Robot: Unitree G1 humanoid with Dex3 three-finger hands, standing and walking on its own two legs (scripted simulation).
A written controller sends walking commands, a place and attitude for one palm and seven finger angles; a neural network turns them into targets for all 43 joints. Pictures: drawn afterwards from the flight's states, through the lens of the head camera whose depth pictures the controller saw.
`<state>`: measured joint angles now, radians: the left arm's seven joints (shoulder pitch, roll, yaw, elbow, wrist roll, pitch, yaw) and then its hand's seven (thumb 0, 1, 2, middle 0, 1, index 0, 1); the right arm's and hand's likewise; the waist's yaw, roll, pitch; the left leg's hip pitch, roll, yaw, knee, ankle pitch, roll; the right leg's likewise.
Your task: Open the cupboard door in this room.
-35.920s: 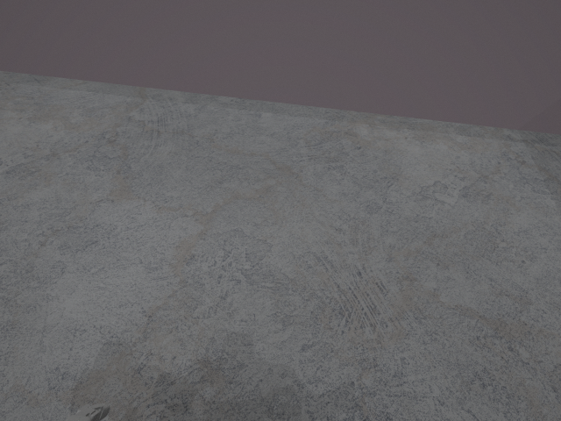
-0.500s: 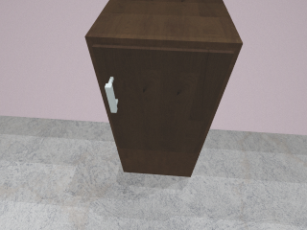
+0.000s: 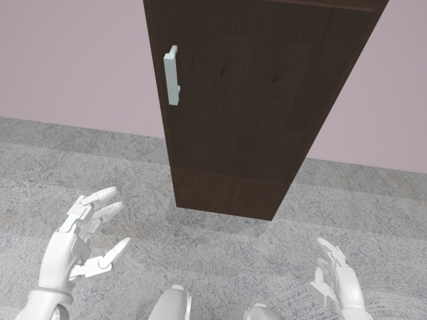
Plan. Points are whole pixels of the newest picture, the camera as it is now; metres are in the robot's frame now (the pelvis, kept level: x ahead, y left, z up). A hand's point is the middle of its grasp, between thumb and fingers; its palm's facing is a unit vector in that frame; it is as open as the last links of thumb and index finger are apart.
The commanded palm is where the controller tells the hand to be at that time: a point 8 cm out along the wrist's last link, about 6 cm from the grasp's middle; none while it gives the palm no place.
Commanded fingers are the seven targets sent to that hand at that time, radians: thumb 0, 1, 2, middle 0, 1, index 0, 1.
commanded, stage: raise the hand with hooked fingers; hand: left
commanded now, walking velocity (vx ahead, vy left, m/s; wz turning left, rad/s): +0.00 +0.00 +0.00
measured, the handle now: (173, 76) +0.61 +0.16 +0.10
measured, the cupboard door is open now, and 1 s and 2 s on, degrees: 0 0 0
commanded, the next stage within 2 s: move the hooked fingers beside the handle in 1.52 s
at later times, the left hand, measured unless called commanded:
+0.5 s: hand (83, 210) +0.26 +0.24 +0.08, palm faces -0.02 -1.00 -0.06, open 12.5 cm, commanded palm +0.24 +0.30 +0.09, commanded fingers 0.00 -0.38 0.35 -0.29 -1.12 -0.29 -1.12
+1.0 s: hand (61, 169) +0.31 +0.29 +0.12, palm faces -0.01 -1.00 -0.05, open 13.9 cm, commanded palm +0.29 +0.34 +0.13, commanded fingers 0.00 -0.50 0.30 -0.30 -1.20 -0.30 -1.20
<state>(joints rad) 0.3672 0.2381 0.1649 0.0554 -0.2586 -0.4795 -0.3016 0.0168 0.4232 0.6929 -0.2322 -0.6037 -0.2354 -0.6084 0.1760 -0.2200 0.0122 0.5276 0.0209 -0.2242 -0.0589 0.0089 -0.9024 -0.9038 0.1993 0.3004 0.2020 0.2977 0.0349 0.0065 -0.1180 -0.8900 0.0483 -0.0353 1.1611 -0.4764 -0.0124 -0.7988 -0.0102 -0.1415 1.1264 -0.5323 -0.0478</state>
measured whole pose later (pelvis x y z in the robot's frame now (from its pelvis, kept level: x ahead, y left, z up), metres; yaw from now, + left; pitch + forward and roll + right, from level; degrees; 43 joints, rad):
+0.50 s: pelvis +0.01 +0.03 +0.03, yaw -1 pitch +10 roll -2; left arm 0.24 0.31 0.28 0.15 -0.31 -0.36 -0.35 0.00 -0.16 0.44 -0.27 -0.98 -0.28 -0.98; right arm 0.27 -0.27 0.01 0.58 0.03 -0.24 -0.07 0.01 -0.90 -0.90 0.20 0.30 0.20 0.30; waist -0.02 0.02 -0.10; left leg -0.75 0.03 0.02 0.99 -0.43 0.03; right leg -0.67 -0.02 -0.09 0.95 -0.46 -0.01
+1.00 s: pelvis +0.02 +0.02 +0.05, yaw -1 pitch +8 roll -2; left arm -0.02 0.42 0.41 0.40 -0.35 -0.26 -0.51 -0.01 -0.49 0.30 -0.30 -1.19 -0.30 -1.20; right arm 0.27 -0.27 0.05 0.58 0.04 -0.20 -0.08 0.01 -0.90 -0.90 0.20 0.30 0.21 0.30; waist 0.00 0.03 -0.07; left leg -0.64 0.03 0.01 0.88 -0.39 0.02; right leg -0.56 -0.01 -0.10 0.83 -0.42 -0.01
